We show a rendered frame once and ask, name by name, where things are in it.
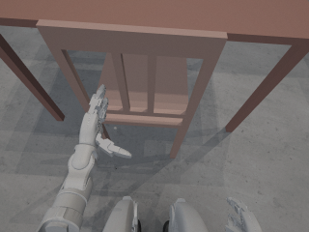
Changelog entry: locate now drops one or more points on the chair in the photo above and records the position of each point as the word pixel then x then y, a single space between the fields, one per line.
pixel 144 70

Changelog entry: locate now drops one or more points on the robot thigh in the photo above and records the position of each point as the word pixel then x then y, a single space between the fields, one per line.
pixel 124 215
pixel 185 218

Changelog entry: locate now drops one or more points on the left robot forearm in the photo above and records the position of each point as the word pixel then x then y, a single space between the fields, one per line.
pixel 66 213

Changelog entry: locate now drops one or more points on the robot right thigh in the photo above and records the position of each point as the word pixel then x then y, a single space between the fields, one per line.
pixel 185 218

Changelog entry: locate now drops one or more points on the table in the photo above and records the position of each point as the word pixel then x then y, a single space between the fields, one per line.
pixel 248 21

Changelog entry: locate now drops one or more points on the robot right hand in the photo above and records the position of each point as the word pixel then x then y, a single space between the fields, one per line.
pixel 247 221

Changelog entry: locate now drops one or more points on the robot left hand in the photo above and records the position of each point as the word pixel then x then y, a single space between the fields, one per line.
pixel 92 124

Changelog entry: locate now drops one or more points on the robot left thigh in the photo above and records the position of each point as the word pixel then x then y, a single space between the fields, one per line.
pixel 124 215

